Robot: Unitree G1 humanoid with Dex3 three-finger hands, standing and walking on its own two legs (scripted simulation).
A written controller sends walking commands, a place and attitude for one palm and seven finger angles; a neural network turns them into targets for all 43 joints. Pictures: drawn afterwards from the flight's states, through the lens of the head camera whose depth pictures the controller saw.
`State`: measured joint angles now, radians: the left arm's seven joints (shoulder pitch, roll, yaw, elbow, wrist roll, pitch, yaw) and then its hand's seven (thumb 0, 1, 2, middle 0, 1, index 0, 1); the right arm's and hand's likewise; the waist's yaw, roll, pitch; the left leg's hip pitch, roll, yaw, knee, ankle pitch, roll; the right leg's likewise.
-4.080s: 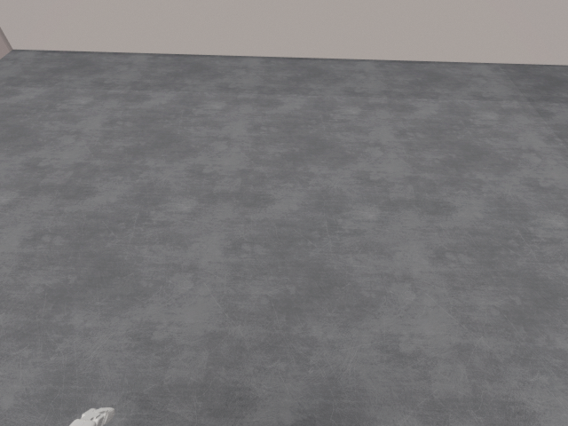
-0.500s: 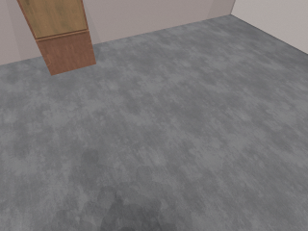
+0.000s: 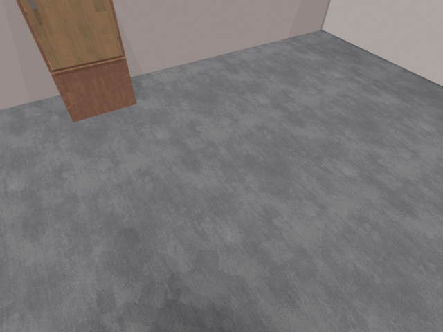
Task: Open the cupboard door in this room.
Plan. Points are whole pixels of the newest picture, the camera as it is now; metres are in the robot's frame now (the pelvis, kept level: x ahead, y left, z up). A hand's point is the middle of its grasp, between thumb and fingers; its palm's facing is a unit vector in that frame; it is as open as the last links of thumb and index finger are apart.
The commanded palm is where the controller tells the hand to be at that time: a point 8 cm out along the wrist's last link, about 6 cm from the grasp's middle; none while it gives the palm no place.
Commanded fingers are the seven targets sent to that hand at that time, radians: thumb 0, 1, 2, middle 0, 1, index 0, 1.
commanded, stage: stand and wait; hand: left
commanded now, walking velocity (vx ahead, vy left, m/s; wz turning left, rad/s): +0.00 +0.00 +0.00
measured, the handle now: out of the picture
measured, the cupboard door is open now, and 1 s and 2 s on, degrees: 0 0 0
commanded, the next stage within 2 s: turn or walk to find it in 0.44 s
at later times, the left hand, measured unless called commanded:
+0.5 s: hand out of the picture -0.02 +0.13 -0.18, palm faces +0.04 -0.99 -0.15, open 7.4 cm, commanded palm none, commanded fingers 0.00 0.90 0.90 -0.20 -0.30 -0.20 -0.30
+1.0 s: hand out of the picture -0.02 +0.15 -0.18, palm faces +0.07 -0.98 -0.18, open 7.4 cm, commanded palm none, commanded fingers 0.00 0.90 0.90 -0.20 -0.30 -0.20 -0.30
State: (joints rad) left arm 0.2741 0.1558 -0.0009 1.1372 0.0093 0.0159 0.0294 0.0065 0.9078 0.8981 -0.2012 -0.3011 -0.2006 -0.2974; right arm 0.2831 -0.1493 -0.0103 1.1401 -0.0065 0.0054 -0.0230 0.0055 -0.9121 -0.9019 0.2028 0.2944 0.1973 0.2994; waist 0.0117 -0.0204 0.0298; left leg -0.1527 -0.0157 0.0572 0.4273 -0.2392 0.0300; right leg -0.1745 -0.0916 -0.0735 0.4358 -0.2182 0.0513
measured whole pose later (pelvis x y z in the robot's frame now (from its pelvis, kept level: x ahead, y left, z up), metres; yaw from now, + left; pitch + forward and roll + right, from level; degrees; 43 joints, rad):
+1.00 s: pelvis -0.01 -0.02 +0.00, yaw +1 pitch -2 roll +0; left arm 0.28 0.15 0.01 1.13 0.01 0.00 0.03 0.01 0.91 0.90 -0.20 -0.30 -0.20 -0.30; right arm 0.27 -0.15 -0.01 1.12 -0.01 -0.01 -0.02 0.01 -0.91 -0.90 0.20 0.29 0.20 0.30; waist 0.02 0.00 0.03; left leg -0.20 0.01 0.02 0.45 -0.23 0.00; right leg -0.20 -0.06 -0.11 0.45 -0.22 0.02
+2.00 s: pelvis -0.01 -0.03 +0.00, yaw +5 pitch -1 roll +0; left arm 0.21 0.23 0.02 1.09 0.01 0.01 0.02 0.01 0.91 0.90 -0.20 -0.30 -0.20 -0.30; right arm 0.22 -0.21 -0.01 1.09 -0.02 0.01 -0.01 0.01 -0.90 -0.90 0.20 0.29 0.20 0.30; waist 0.02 0.00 0.05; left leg -0.24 0.00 -0.04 0.49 -0.24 -0.01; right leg -0.21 -0.07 -0.17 0.47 -0.24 0.01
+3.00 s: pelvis -0.01 -0.06 +0.00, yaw +20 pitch -1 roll +2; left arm 0.23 0.16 0.01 1.02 0.02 0.00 0.03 0.01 0.91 0.90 -0.20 -0.30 -0.20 -0.30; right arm 0.21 -0.24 -0.06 1.06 -0.01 0.06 -0.01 0.01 -0.90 -0.90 0.20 0.29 0.20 0.30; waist 0.00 0.01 0.07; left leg -0.37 0.01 0.01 0.89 -0.45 -0.04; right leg -0.15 -0.05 -0.10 0.49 -0.32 -0.02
